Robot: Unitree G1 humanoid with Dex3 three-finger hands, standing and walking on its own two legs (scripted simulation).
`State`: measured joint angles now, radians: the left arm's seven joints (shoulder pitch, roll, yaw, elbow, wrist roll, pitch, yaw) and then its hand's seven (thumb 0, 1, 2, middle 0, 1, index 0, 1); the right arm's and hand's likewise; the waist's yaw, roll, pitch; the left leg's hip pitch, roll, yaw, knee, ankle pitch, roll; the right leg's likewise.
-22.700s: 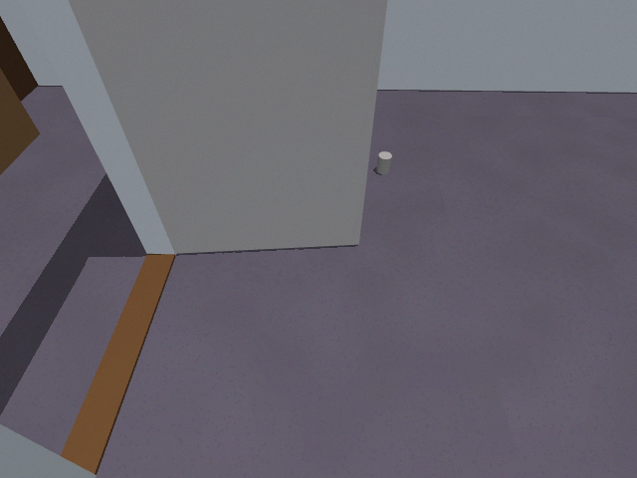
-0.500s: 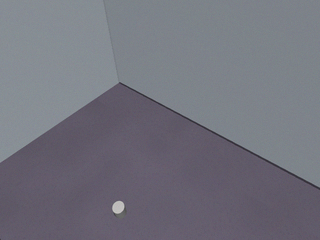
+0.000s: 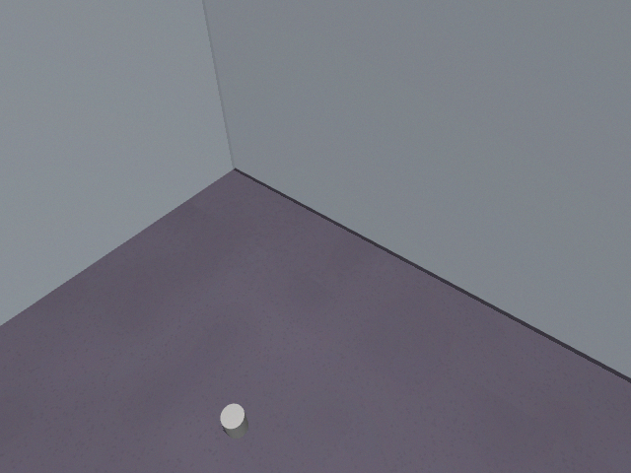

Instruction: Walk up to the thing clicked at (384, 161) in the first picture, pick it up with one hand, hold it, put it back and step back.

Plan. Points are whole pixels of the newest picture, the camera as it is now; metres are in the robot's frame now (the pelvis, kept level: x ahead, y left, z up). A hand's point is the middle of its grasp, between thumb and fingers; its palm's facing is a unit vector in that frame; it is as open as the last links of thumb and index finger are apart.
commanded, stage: walk up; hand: left
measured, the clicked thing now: (234, 421) +0.42 +0.24 -0.73
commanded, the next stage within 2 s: stand in 0.28 s
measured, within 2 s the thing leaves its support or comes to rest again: neither
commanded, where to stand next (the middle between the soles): +0.04 +0.00 m, yaw +0 degrees
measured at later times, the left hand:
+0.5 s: hand out of the picture +0.09 +0.26 -0.16, palm faces -0.01 -0.94 -0.34, open 7.3 cm
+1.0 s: hand out of the picture +0.06 +0.25 -0.16, palm faces -0.02 -0.94 -0.34, open 7.3 cm
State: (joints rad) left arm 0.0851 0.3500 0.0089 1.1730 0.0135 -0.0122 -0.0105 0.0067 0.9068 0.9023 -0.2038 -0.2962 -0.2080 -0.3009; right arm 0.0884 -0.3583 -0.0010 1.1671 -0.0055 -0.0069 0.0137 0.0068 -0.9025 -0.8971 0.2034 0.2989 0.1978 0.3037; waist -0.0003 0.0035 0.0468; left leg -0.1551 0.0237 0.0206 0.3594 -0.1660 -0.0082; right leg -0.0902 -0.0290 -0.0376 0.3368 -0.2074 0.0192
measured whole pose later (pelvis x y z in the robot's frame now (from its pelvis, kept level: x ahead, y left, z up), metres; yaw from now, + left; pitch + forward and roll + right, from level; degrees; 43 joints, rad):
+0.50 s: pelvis +0.00 +0.00 +0.00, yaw +0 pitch -2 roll +0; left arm 0.07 0.35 0.01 1.15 0.01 -0.01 0.00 0.01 0.91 0.90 -0.20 -0.30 -0.21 -0.30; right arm 0.06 -0.35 0.00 1.15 -0.01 -0.01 0.01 0.01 -0.90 -0.90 0.20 0.30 0.20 0.30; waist 0.00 0.00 0.05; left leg -0.13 0.02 0.03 0.32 -0.15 -0.01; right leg -0.07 -0.03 -0.03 0.31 -0.19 0.03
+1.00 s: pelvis +0.00 +0.00 +0.00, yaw +0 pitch -2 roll +0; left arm 0.12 0.35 0.01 1.15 0.02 0.00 -0.01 0.01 0.91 0.90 -0.20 -0.30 -0.21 -0.30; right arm 0.10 -0.35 0.00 1.16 -0.01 -0.01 0.01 0.01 -0.90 -0.90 0.20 0.30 0.20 0.30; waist 0.00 0.00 0.05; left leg -0.15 0.02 0.02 0.32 -0.14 -0.01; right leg -0.09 -0.03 -0.04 0.31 -0.19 0.02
